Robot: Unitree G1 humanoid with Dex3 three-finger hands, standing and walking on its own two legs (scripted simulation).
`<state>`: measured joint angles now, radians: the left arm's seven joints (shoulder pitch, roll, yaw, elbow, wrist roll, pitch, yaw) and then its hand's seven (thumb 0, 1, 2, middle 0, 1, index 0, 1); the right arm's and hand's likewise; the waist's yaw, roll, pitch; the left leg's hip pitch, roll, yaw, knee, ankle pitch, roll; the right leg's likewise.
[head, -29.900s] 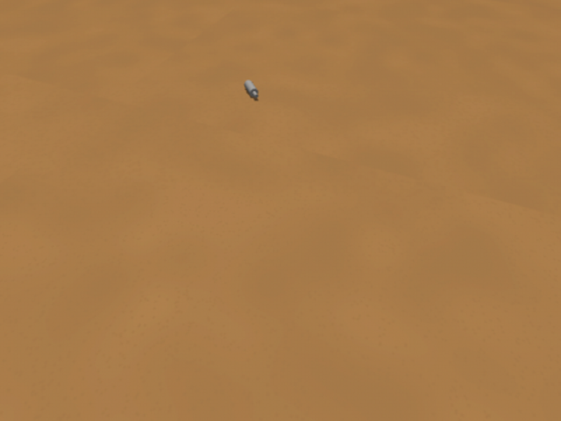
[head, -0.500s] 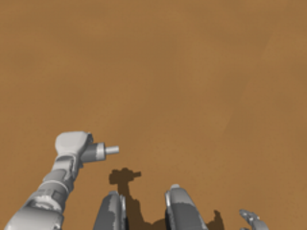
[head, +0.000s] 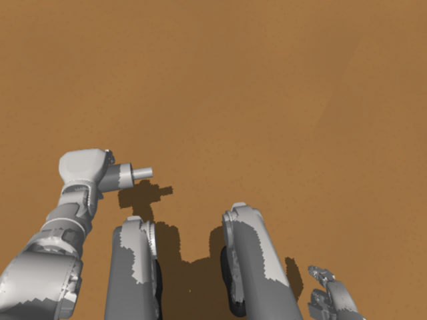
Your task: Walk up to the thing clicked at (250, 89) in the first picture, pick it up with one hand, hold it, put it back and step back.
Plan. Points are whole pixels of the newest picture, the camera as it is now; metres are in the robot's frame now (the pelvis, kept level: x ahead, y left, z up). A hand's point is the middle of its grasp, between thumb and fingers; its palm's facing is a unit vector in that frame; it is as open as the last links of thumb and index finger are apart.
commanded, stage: crouch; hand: left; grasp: from above
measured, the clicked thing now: (115, 177) +0.41 +0.17 -0.21
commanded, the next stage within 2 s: lower in 0.70 s
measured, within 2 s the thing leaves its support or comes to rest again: neither
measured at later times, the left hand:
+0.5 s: hand (104, 187) +0.40 +0.20 -0.25, palm faces -0.45 -0.01 -0.89, open 8.8 cm
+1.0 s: hand (108, 190) +0.40 +0.20 -0.30, palm faces -0.47 -0.03 -0.88, open 8.9 cm
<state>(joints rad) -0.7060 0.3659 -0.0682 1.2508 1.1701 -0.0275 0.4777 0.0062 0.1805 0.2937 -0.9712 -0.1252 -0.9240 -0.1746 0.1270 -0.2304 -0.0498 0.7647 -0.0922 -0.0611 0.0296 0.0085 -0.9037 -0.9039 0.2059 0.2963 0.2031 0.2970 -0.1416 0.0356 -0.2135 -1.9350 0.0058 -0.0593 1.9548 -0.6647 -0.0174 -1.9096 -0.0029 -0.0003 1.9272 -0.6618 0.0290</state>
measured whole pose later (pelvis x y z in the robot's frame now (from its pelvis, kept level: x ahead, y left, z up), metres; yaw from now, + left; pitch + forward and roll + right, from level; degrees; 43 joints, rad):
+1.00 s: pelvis -0.01 +0.00 -0.12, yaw -2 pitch +34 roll -4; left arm -0.84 0.46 0.00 1.47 1.22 -0.11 0.53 0.02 0.16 0.37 -0.86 -0.31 -0.83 -0.34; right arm 0.12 -0.26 -0.02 0.81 -0.15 -0.10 0.13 0.01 -0.92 -0.91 0.20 0.30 0.20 0.30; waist -0.18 0.01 -0.12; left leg -2.24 0.00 -0.10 2.33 -0.69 -0.03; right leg -2.22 0.02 -0.02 2.28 -0.67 0.03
